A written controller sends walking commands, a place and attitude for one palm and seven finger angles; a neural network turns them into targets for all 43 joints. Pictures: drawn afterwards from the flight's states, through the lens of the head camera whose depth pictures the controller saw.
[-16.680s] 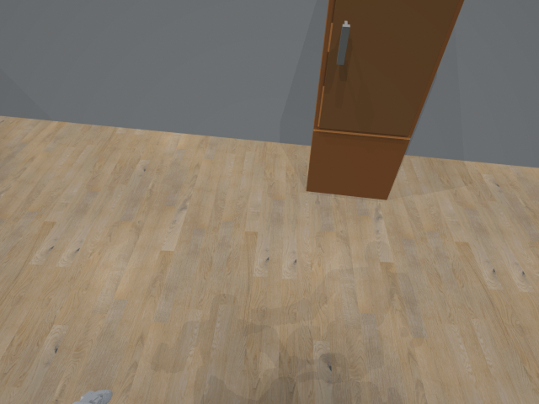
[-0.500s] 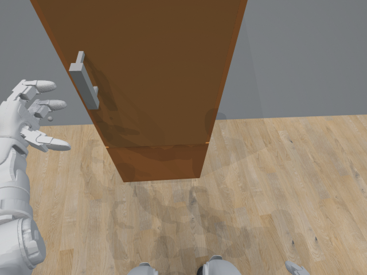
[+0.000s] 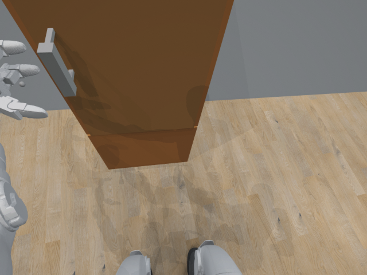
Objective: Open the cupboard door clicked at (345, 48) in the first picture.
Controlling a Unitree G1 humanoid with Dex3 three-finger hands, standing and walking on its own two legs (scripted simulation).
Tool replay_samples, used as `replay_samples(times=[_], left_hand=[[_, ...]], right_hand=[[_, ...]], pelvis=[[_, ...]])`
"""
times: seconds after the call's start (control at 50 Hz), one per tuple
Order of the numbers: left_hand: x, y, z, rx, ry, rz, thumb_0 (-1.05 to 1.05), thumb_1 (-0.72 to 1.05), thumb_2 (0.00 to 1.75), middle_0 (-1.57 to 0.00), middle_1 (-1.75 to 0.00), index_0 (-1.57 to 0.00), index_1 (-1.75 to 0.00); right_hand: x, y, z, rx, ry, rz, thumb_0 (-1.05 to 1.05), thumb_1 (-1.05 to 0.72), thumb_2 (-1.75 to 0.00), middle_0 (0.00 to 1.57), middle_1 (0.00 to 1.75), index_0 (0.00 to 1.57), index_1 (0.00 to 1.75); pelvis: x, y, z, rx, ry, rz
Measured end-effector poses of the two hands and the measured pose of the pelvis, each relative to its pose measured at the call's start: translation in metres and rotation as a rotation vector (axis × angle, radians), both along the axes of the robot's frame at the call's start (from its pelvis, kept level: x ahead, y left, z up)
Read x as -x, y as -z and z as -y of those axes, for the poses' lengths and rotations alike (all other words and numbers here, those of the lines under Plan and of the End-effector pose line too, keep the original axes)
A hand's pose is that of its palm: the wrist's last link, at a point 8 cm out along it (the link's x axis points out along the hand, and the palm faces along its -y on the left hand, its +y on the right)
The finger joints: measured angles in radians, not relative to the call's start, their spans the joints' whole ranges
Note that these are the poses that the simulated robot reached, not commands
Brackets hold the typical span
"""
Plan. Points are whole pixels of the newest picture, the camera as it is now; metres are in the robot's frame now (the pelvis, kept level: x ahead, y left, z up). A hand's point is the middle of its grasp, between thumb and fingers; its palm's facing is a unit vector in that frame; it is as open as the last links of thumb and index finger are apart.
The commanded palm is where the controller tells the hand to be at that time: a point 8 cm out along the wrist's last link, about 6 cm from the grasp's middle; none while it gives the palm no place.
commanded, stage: move the hooked fingers beside the handle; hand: left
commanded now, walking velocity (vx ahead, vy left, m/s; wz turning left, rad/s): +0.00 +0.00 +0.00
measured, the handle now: (60, 64) +0.54 +0.24 +0.08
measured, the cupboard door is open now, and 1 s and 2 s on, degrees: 0 0 0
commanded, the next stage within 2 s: slide the fingers in behind the handle in 0.86 s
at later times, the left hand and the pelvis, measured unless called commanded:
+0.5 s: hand (15, 85) +0.48 +0.31 +0.09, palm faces +0.07 -1.00 +0.01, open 14.0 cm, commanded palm +0.46 +0.34 +0.08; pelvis +0.02 +0.01 +0.00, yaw -1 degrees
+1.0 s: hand (22, 86) +0.48 +0.29 +0.09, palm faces +0.08 -1.00 -0.01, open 14.0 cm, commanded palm +0.45 +0.33 +0.08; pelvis +0.01 +0.01 +0.00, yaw +0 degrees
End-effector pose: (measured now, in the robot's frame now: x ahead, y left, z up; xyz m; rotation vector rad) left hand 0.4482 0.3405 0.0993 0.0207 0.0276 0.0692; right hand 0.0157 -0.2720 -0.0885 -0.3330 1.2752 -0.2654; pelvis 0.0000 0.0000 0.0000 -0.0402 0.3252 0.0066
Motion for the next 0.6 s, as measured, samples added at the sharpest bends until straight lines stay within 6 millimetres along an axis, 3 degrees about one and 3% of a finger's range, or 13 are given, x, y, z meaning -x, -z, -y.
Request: replay_samples(times=[0.18, 0.32, 0.46, 0.6], left_hand=[[-0.022, 0.008, -0.002, 0.014, -0.001, -0.022, -0.02, -0.5, 0.3, -0.3, -1.2, -0.3, -1.2], [-0.021, 0.015, -0.012, 0.015, -0.01, -0.021, -0.02, -0.5, 0.31, -0.3, -1.2, -0.3, -1.2], [-0.007, 0.01, -0.018, 0.01, -0.002, 0.012, -0.02, -0.5, 0.3, -0.3, -1.2, -0.3, -1.2], [-0.001, 0.018, -0.015, 0.028, 0.007, -0.028, -0.02, -0.5, 0.3, -0.3, -1.2, -0.3, -1.2]], right_hand=[[0.014, -0.002, -0.006, 0.003, 0.031, -0.063, 0.0, -0.91, -0.9, 0.21, 0.3, 0.2, 0.3], [0.014, -0.003, -0.014, -0.012, 0.051, -0.086, 0.0, -0.91, -0.9, 0.21, 0.3, 0.2, 0.3], [-0.003, -0.003, -0.02, -0.032, 0.035, -0.066, 0.0, -0.91, -0.9, 0.21, 0.3, 0.2, 0.3], [-0.03, -0.002, -0.021, -0.027, -0.011, -0.006, 0.0, -0.91, -0.9, 0.21, 0.3, 0.2, 0.3]], pelvis=[[-0.005, 0.002, -0.005, 0.006, 0.012, -0.035], [-0.012, 0.001, -0.009, 0.012, 0.023, -0.04], [-0.02, -0.002, -0.013, 0.019, 0.017, -0.025], [-0.019, -0.002, -0.015, 0.021, -0.001, -0.013]])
